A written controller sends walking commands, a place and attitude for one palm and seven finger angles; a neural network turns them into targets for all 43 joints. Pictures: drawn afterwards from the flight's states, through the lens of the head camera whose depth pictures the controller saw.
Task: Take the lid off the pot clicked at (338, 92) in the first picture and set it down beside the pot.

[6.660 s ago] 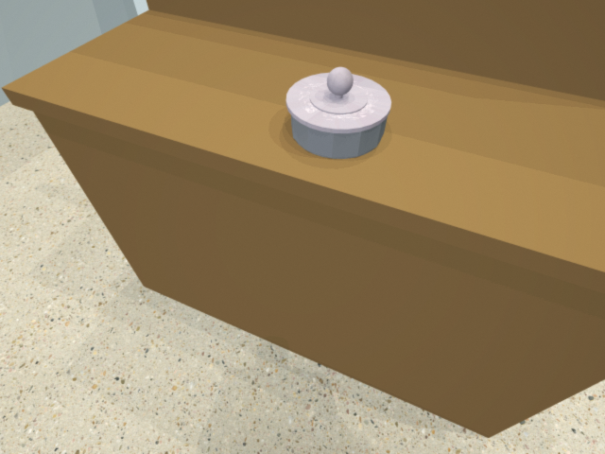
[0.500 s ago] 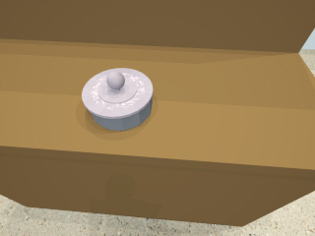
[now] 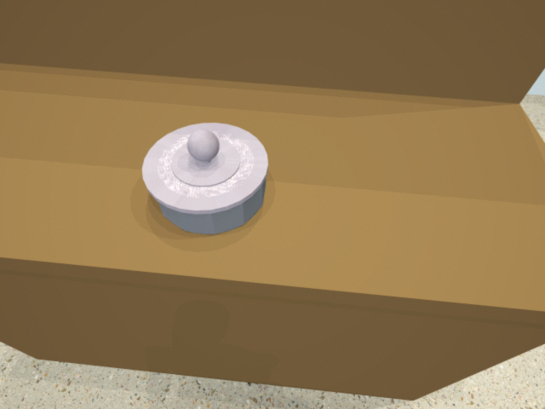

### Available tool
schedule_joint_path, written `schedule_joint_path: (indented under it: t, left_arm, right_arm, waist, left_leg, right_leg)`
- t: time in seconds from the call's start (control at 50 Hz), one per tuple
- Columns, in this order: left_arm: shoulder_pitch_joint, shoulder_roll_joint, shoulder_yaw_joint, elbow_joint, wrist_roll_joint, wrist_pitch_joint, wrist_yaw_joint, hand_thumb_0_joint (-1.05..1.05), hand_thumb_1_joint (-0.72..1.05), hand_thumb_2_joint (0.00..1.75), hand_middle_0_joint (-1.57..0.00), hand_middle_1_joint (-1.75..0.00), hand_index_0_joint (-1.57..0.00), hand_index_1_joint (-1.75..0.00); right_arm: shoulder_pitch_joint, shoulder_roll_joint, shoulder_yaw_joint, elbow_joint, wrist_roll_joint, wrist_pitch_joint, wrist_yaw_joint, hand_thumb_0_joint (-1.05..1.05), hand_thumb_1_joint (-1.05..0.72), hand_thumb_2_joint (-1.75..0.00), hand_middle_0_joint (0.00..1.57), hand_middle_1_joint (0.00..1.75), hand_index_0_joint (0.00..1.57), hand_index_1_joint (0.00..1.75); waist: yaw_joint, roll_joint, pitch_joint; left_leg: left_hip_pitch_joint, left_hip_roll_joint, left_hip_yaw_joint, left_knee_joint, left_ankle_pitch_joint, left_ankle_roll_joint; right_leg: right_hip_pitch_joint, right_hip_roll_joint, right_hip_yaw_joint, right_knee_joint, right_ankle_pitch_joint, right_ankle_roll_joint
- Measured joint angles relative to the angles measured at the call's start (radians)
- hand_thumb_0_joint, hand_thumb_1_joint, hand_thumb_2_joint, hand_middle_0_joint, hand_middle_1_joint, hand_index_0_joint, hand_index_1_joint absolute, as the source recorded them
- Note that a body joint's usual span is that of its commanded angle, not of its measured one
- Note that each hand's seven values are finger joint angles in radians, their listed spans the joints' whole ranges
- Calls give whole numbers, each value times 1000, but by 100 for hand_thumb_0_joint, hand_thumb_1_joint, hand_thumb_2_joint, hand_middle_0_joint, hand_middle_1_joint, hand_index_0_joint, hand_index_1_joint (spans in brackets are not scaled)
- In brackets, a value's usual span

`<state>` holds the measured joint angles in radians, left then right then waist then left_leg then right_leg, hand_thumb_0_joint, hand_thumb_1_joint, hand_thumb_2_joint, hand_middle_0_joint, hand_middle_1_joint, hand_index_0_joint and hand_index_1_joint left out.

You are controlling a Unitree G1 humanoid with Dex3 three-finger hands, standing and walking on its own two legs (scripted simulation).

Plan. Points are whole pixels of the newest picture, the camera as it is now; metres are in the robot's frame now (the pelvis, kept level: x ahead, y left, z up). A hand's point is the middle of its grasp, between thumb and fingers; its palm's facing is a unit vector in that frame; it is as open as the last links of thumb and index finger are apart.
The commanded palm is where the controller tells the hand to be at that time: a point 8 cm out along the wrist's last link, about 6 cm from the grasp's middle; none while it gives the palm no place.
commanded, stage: shuffle to correct the standing spot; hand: left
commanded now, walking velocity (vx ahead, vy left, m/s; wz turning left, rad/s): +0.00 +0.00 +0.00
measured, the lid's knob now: (203, 145) +0.42 +0.13 +0.16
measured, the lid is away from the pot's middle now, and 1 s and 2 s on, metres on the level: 0.00 0.00 0.00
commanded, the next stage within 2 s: come to a stop and stand still in 0.36 s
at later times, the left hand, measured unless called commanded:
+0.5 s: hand out of the picture +0.00 +0.21 -0.18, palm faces +0.00 -0.97 -0.25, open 7.4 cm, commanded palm none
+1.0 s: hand out of the picture -0.08 +0.19 -0.19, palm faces -0.04 -0.99 -0.17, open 7.4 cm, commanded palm none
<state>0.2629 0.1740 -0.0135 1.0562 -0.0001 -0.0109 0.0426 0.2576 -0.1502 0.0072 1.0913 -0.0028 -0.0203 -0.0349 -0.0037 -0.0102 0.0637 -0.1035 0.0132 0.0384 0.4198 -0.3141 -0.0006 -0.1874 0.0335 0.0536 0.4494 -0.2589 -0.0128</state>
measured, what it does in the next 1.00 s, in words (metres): steps on the spot: right foot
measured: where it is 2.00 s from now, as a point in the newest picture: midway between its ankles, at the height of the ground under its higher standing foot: outside the picture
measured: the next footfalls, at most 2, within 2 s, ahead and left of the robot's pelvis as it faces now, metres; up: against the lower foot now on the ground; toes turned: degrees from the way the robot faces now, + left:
right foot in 0.86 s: -0.09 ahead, -0.08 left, +0.00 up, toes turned -2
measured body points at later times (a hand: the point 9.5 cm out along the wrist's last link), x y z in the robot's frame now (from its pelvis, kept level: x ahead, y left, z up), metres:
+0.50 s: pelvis -0.06 +0.01 -0.01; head -0.01 +0.02 +0.43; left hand +0.00 +0.26 -0.16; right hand -0.02 -0.22 -0.16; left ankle -0.06 +0.11 -0.74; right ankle -0.01 -0.11 -0.74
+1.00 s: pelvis -0.07 +0.03 -0.01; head -0.03 +0.03 +0.44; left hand -0.08 +0.24 -0.17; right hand -0.08 -0.20 -0.17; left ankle -0.06 +0.11 -0.74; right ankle -0.13 -0.08 -0.74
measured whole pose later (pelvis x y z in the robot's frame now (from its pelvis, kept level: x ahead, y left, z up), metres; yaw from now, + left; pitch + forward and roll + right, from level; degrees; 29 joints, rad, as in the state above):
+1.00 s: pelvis -0.07 +0.03 -0.01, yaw -1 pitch +2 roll -1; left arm 0.35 0.13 -0.03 1.05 0.01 0.00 0.04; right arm 0.32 -0.17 -0.01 1.00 -0.02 0.01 0.00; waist -0.03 0.02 0.04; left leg -0.34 0.01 0.07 0.62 -0.31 0.05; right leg -0.18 0.02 -0.04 0.53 -0.38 -0.02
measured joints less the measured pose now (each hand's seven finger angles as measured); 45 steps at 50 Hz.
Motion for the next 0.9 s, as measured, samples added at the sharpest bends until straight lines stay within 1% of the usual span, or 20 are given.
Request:
schedule_joint_path:
  t: [0.16,0.26,0.42,0.5,0.56,0.58,0.62,0.64,0.7,0.72,0.74,0.76,0.8,0.84,0.86,0.9]
  left_arm:
    - [7,-1,1,5,-1,1,2,0,92,90,-20,-30,-20,-29]
    - [0,1,6,-13,0,9,6,0,92,90,-20,-30,-20,-29]
    - [-32,22,25,-73,9,34,6,0,91,90,-20,-30,-20,-29]
    - [-47,33,31,-104,15,45,2,0,91,90,-20,-30,-20,-29]
    - [-51,42,32,-120,20,53,1,0,91,90,-20,-30,-20,-29]
    - [-50,42,32,-121,21,57,0,0,91,90,-20,-30,-20,-29]
    - [-45,38,30,-118,21,64,-2,0,91,90,-20,-30,-20,-29]
    - [-41,35,31,-116,21,65,-3,0,91,90,-20,-30,-20,-29]
    - [-12,27,29,-112,23,58,-7,0,91,90,-20,-30,-20,-29]
    - [1,24,28,-110,24,53,-9,0,91,90,-20,-30,-20,-29]
    - [14,21,26,-108,25,48,-11,0,91,90,-20,-30,-20,-29]
    - [27,19,24,-105,24,43,-12,0,91,90,-20,-30,-20,-29]
    - [48,13,18,-96,20,35,-13,0,91,90,-20,-30,-20,-29]
    - [63,9,10,-83,15,23,-10,0,91,90,-20,-30,-20,-29]
    - [67,8,7,-73,12,17,-7,0,91,90,-20,-30,-20,-29]
    - [60,-17,-3,-38,13,14,2,0,91,90,-20,-30,-20,-29]
  right_arm:
    - [15,13,2,13,2,-2,-2,1,-91,-90,20,30,20,30]
    - [14,16,-6,-3,7,7,-5,1,-91,-90,20,30,20,30]
    - [-16,0,-30,-78,3,40,3,1,-91,-90,20,30,20,30]
    - [-29,-17,-45,-117,0,56,10,1,-90,-90,20,30,20,30]
    - [-26,-24,-53,-129,-3,53,14,1,-90,-90,20,30,20,30]
    - [-19,-26,-53,-130,-6,50,17,1,-90,-90,20,30,20,30]
    - [1,-28,-48,-126,-16,44,23,1,-91,-90,20,30,20,30]
    - [11,-27,-45,-122,-19,42,25,1,-91,-90,20,30,20,30]
    - [38,-19,-36,-97,-19,48,32,1,-90,-90,20,30,20,30]
    - [45,-15,-34,-88,-20,48,33,1,-90,-90,20,30,20,30]
    - [50,-10,-33,-82,-20,47,34,1,-90,-90,20,30,20,30]
    - [53,-6,-31,-78,-21,44,33,1,-90,-90,20,30,20,30]
    - [56,4,-29,-78,-19,35,29,1,-90,-90,20,30,20,30]
    - [56,8,-28,-78,-15,27,20,1,-91,-90,20,30,20,30]
    - [53,11,-28,-77,-10,22,18,1,-91,-90,20,30,20,30]
    - [38,1,-26,-67,-3,23,16,1,-92,-90,20,30,20,30]
  waist:
    - [0,-6,-1]
    - [3,-11,7]
    - [1,-10,37]
    - [-7,-1,40]
    - [-13,-11,33]
    - [-13,-15,26]
    - [-12,-13,6]
    - [-11,-10,-4]
    - [-5,-4,-41]
    - [-2,-3,-52]
    - [1,-2,-60]
    - [3,-2,-64]
    - [2,-5,-62]
    - [0,-19,-50]
    - [0,-31,-40]
    - [-5,3,-10]
  left_leg:
    - [3,-3,2,-3,4,3]
    - [-13,-10,8,5,13,7]
    - [-102,-17,19,111,0,15]
    - [-168,-15,12,186,-10,21]
    - [-197,-24,10,212,-8,27]
    - [-200,-27,12,210,-4,33]
    - [-201,-24,15,191,10,46]
    - [-200,-21,16,177,19,53]
    - [-192,-16,15,126,48,64]
    - [-187,-16,14,105,58,66]
    - [-182,-16,12,85,69,66]
    - [-177,-17,13,68,78,65]
    - [-175,-20,17,52,88,61]
    - [-185,-30,28,71,81,57]
    - [-196,-37,40,93,70,55]
    - [-204,-11,34,135,47,49]
  right_leg:
    - [4,-3,2,-6,6,3]
    - [-18,-10,9,13,11,8]
    - [-102,-15,18,103,9,15]
    - [-148,-15,10,139,16,19]
    - [-170,-24,9,153,22,24]
    - [-173,-27,10,154,14,24]
    - [-180,-25,9,158,-62,21]
    - [-189,-22,5,186,-104,17]
    - [-216,-10,-28,394,-170,6]
    - [-207,-10,-43,434,-184,4]
    - [-186,-12,-61,434,-197,2]
    - [-156,-17,-78,404,-211,-1]
    - [-81,-24,-100,268,-207,-5]
    - [4,-34,-99,76,-112,-8]
    - [33,-41,-86,10,-70,-10]
    - [44,-17,-89,2,-66,-4]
